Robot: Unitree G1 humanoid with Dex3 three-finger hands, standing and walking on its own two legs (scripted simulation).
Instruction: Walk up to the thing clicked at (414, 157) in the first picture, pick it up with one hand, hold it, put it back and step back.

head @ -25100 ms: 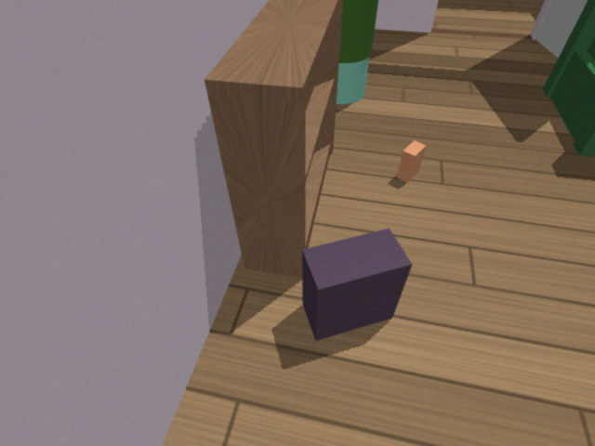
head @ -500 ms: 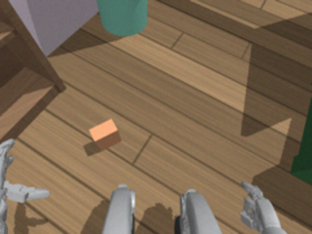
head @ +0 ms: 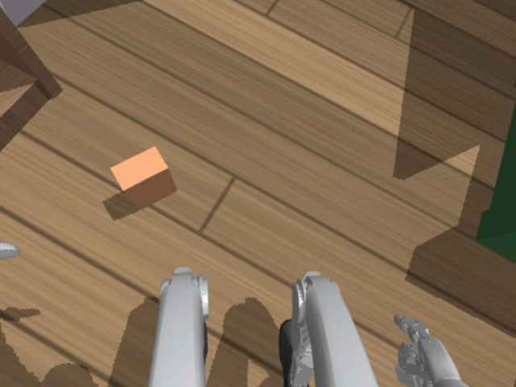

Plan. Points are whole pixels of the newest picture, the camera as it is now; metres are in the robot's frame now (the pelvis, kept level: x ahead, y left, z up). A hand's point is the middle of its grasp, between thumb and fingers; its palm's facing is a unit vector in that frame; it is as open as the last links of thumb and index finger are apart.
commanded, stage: go down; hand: left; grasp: from above
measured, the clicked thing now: (147, 180) +0.56 +0.29 -0.42
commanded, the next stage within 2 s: approach in 1.16 s
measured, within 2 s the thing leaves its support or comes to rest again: neither
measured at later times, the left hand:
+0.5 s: hand out of the picture +0.37 +0.43 -0.08, palm faces +0.38 -0.89 -0.26, open 16.8 cm
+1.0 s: hand out of the picture +0.38 +0.45 -0.09, palm faces +0.39 -0.89 -0.22, open 17.0 cm
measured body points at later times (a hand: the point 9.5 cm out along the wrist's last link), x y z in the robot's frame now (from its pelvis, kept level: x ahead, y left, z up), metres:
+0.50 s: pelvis -0.01 +0.00 -0.06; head +0.21 +0.06 +0.33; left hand +0.35 +0.48 -0.06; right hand +0.14 -0.27 -0.18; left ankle +0.08 +0.13 -0.47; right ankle +0.07 -0.13 -0.47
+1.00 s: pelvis -0.02 +0.00 -0.10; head +0.21 +0.07 +0.29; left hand +0.36 +0.49 -0.08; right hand +0.12 -0.28 -0.21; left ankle +0.08 +0.13 -0.47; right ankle +0.06 -0.13 -0.47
